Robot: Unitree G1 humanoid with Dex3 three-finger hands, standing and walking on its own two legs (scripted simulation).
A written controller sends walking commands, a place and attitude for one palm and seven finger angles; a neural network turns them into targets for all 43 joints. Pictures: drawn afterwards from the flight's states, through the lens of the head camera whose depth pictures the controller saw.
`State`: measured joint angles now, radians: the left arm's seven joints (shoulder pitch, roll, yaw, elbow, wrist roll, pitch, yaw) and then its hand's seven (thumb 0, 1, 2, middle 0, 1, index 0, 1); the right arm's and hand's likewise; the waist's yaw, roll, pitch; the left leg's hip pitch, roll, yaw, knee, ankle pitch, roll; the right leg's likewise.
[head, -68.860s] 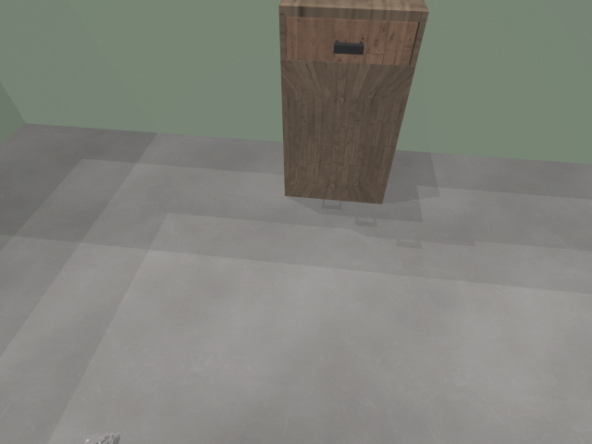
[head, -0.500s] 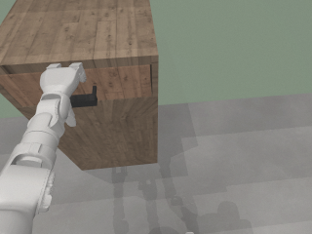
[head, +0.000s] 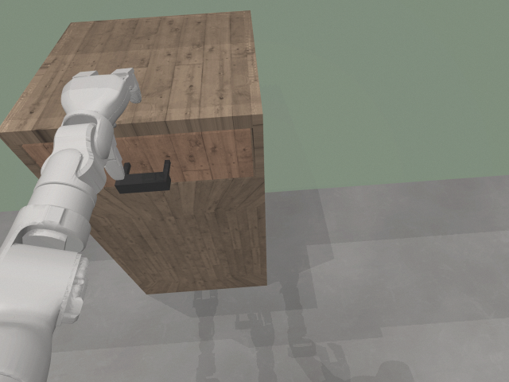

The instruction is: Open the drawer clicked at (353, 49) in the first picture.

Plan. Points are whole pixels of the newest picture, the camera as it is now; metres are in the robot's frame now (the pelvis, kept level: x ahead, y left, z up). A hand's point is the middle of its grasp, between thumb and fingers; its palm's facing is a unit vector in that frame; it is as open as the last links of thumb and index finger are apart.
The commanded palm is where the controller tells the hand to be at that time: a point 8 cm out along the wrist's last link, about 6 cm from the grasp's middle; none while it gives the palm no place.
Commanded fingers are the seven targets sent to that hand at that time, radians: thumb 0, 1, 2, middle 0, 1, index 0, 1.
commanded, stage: lift the hand off the handle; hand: left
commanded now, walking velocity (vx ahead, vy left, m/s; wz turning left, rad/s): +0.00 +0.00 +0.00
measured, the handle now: (145, 174) +0.51 +0.23 +0.00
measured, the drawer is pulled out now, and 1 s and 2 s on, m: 0.00 0.00 0.00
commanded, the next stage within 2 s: draw the hand back to the body in 0.08 s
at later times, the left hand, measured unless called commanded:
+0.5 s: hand (94, 164) +0.42 +0.24 +0.13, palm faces +0.06 -0.01 -1.00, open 13.8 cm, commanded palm +0.37 +0.24 +0.20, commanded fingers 0.00 -0.50 0.30 -0.30 -1.20 -0.30 -1.20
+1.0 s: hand (74, 214) +0.29 +0.21 +0.18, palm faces +0.31 -0.90 -0.30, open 13.3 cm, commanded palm +0.24 +0.26 +0.19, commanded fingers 0.00 -0.08 0.48 -0.27 -0.93 -0.27 -0.93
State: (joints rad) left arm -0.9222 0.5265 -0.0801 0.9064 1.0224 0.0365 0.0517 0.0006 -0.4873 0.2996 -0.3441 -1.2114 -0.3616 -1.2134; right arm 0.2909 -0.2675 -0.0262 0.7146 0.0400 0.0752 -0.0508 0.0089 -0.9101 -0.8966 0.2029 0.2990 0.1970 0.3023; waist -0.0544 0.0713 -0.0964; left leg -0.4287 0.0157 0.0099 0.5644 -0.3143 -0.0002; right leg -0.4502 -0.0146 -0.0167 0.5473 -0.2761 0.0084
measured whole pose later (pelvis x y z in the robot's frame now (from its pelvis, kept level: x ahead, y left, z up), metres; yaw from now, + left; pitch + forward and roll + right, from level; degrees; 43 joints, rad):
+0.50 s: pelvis +0.01 +0.00 +0.01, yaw +0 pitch +7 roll +0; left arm -0.53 0.52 -0.05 0.47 0.96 0.08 0.02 0.00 -0.49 0.30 -0.32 -1.20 -0.31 -1.20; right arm 0.25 -0.27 -0.04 0.68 0.06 0.10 -0.03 0.01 -0.91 -0.90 0.20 0.30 0.19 0.30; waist 0.01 0.08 -0.08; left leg -0.32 0.02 0.02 0.50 -0.30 0.00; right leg -0.35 -0.01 -0.01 0.49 -0.27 0.01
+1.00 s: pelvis +0.00 -0.01 +0.01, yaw +1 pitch -3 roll +0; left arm -0.04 0.30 0.18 -0.09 0.00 -0.04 0.06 -0.01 -0.36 0.36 -0.31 -1.12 -0.30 -1.11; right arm 0.12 -0.19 0.08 0.59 0.01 -0.04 -0.08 0.01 -0.91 -0.90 0.20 0.30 0.20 0.30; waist 0.06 0.05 0.03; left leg -0.09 0.03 -0.01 0.40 -0.27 -0.02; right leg -0.10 0.00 -0.04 0.39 -0.24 0.00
